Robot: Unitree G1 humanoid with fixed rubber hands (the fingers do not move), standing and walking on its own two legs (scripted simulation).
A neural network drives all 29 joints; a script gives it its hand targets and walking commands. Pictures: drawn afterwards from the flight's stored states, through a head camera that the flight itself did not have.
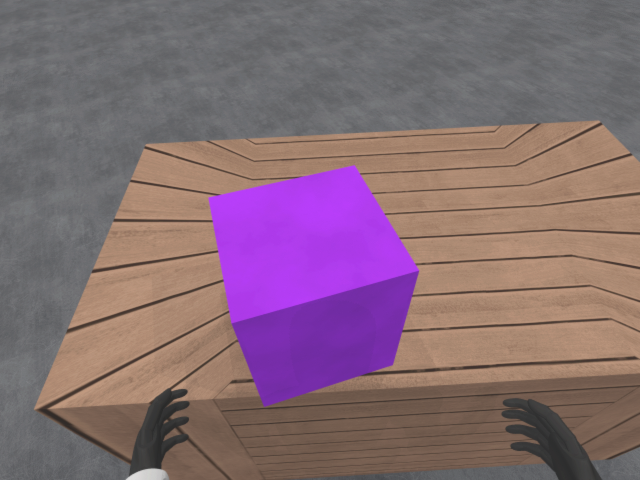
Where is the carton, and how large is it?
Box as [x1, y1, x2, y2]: [208, 165, 418, 406]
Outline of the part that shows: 354,165 208,197 231,323 264,406 391,365 393,362 418,269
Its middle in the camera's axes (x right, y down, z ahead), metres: -0.01 +0.07 +0.57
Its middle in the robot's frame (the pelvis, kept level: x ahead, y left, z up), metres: +0.39 +0.03 +0.00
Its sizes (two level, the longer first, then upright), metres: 0.210 0.200 0.250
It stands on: a pedestal, 0.64 m high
